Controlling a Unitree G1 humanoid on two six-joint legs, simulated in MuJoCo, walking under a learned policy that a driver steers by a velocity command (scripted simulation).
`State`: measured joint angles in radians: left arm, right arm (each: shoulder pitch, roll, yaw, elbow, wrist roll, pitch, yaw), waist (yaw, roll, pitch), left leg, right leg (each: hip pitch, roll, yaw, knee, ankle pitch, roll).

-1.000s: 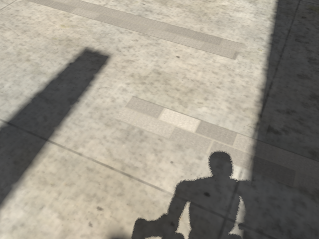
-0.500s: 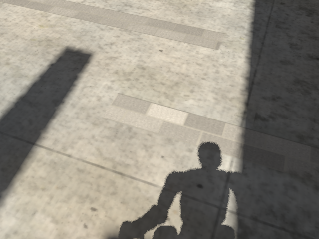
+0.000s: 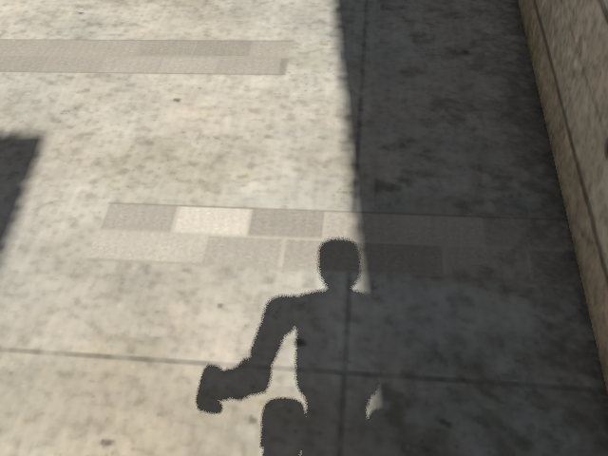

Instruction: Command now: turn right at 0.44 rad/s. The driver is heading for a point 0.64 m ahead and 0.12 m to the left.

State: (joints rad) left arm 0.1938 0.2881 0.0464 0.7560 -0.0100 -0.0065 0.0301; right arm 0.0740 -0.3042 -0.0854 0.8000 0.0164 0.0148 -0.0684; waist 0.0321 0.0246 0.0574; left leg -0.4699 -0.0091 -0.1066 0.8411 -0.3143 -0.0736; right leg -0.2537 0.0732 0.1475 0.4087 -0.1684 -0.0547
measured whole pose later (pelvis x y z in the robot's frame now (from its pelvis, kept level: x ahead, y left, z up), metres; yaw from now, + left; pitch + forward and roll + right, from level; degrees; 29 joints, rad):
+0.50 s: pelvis +0.11 +0.02 +0.00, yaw -4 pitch +2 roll +0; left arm 0.11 0.29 0.05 0.74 -0.01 -0.08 -0.02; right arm 0.43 -0.24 -0.03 0.92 0.01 -0.07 -0.01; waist -0.09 -0.04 0.01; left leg 0.00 0.00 -0.07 0.23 -0.26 0.01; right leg -0.54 -0.04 0.04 0.63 -0.12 0.04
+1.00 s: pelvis +0.24 -0.01 -0.01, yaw +13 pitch +1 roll -2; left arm 0.16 0.30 0.07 0.81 0.00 -0.02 0.04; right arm 0.12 -0.30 -0.07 0.67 0.03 0.05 0.01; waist 0.03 0.03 0.09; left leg -0.49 0.07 0.02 0.75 -0.26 -0.03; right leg -0.16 -0.04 -0.22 0.37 -0.22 0.00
